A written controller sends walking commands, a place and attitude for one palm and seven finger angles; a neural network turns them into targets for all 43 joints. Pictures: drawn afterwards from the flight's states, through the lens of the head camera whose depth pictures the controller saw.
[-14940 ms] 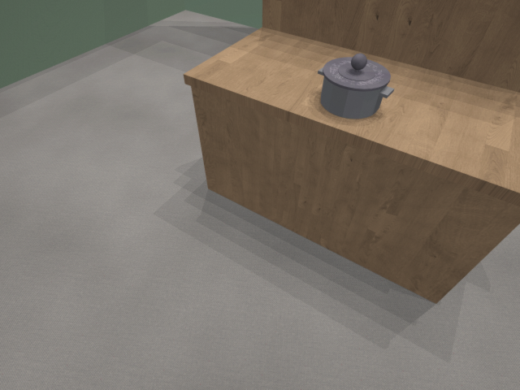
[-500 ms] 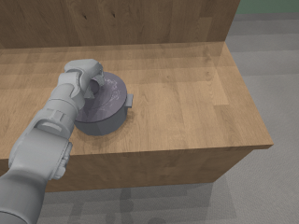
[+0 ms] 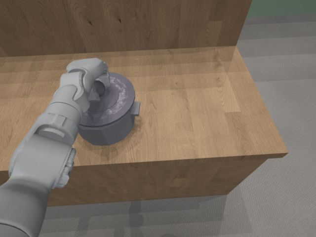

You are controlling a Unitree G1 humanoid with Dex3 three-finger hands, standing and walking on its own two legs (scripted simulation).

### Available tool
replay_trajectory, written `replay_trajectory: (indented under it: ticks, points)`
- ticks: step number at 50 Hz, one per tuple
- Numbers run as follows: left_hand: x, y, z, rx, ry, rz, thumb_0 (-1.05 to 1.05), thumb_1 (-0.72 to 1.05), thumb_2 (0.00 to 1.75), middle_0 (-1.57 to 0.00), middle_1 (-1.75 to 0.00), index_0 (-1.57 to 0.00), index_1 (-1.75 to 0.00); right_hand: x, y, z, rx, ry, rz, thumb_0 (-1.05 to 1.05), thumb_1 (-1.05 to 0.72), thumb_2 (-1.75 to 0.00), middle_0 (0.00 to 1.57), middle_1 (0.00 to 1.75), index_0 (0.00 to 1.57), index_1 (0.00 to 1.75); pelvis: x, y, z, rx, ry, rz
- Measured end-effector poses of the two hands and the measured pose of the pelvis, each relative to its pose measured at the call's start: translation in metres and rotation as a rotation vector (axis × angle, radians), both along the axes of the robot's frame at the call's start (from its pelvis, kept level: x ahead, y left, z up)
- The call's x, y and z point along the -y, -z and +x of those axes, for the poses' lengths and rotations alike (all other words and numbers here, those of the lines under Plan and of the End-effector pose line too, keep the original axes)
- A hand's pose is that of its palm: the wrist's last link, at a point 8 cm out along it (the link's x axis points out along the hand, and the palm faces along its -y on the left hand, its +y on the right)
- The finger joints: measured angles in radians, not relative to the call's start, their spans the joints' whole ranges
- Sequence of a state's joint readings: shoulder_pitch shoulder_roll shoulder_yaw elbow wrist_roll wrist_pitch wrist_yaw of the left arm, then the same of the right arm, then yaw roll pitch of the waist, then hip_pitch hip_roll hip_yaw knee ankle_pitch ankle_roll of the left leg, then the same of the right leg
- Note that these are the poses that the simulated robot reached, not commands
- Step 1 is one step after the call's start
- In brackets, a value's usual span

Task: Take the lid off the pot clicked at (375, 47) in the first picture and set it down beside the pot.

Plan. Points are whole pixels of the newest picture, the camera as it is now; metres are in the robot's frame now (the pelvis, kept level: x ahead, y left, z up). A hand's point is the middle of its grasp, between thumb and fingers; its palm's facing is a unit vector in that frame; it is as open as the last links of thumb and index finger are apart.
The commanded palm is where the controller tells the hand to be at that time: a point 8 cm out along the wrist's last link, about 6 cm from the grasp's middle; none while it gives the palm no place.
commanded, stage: lift the lid straight up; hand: left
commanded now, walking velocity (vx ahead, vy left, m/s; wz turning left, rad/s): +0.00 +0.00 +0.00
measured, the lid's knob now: (96, 88) +0.52 +0.13 +0.07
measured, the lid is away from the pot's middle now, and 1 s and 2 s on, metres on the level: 0.01 0.00 0.04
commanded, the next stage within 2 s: move the lid sideways beside the pot in 1.52 s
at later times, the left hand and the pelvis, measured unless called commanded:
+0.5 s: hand (80, 81) +0.48 +0.15 +0.14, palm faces -0.32 -0.02 -0.95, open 7.6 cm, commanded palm +0.48 +0.14 +0.21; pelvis -0.01 +0.00 +0.00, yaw +1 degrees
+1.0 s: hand (76, 65) +0.49 +0.15 +0.18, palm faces -0.30 -0.03 -0.95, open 7.6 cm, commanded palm +0.49 +0.14 +0.25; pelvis -0.01 +0.01 +0.00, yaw +1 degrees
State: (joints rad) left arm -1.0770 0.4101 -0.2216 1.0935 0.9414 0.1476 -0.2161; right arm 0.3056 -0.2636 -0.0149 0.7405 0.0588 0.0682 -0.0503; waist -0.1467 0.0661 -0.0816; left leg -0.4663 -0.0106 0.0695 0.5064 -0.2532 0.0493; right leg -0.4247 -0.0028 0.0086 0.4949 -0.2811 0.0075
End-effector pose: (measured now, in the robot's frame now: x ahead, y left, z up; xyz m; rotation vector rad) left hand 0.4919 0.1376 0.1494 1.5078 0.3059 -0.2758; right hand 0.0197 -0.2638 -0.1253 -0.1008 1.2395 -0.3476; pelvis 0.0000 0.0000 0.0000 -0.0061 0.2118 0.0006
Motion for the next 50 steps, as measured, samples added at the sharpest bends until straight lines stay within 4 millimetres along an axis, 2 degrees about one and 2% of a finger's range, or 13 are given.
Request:
replay_trajectory:
  ticks: [11,21,29,50]
  points:
    - [-0.009,-0.021,-0.002,0.022,-0.007,0.005,0.00,0.28,0.54,-0.72,-0.99,-0.66,-0.97,0.002,-0.004,0.005,0.019,-0.011,-0.004,0.00,-0.90,-0.90,0.20,0.30,0.20,0.30,-0.001,-0.002,0.000,0.016,-0.001,-0.001]
    - [-0.016,-0.038,-0.015,0.035,-0.004,0.012,0.00,0.28,0.54,-0.72,-0.99,-0.66,-0.97,-0.003,-0.005,0.024,0.069,-0.055,0.007,0.00,-0.90,-0.90,0.20,0.30,0.20,0.30,-0.003,-0.002,-0.005,0.042,-0.015,0.000]
    - [-0.011,-0.052,-0.020,0.047,0.004,0.020,-0.01,0.28,0.54,-0.73,-0.99,-0.67,-0.97,-0.009,-0.006,0.032,0.114,-0.085,0.010,0.00,-0.90,-0.90,0.20,0.30,0.20,0.30,-0.005,-0.002,-0.011,0.053,-0.024,0.002]
    - [-0.010,-0.087,-0.010,0.071,-0.012,0.024,-0.01,0.28,0.54,-0.73,-0.99,-0.66,-0.97,-0.007,-0.007,-0.001,0.062,-0.054,-0.006,0.01,-0.90,-0.90,0.20,0.30,0.20,0.30,-0.008,-0.005,-0.011,0.054,-0.016,0.002]
